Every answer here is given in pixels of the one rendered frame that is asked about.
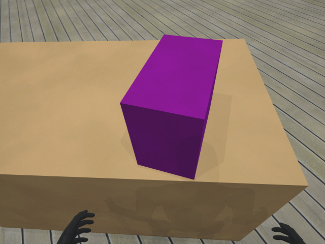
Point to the carton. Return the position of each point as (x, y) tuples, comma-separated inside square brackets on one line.
[(167, 106)]

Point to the robot left hand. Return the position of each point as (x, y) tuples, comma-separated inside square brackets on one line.
[(72, 230)]

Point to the robot right hand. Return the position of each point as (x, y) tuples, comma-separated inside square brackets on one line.
[(292, 237)]

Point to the pedestal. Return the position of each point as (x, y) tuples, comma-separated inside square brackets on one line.
[(65, 147)]

